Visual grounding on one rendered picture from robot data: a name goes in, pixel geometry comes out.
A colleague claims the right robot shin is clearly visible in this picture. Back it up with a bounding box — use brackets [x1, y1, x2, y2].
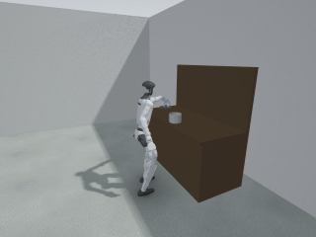
[141, 163, 157, 192]

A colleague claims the left robot upper arm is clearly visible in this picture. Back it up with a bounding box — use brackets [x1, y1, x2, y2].
[150, 97, 156, 104]

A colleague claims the robot left hand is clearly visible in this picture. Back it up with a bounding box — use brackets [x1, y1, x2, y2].
[162, 98, 171, 108]

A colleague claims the robot left forearm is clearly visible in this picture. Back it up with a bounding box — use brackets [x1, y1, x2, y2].
[153, 96, 165, 103]

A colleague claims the right robot foot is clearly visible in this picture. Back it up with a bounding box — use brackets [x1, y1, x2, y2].
[137, 188, 154, 197]

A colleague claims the robot right hand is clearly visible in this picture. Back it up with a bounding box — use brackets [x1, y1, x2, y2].
[147, 142, 158, 159]

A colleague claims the right robot upper arm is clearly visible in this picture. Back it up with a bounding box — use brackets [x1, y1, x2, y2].
[139, 100, 153, 124]

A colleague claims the pot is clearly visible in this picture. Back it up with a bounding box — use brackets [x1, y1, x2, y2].
[169, 112, 182, 123]

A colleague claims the table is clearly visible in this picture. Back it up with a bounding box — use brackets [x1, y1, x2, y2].
[148, 64, 259, 203]

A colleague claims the robot right forearm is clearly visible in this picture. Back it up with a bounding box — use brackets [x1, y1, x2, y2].
[141, 118, 153, 143]

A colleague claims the lid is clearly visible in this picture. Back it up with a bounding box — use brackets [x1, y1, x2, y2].
[159, 106, 172, 110]

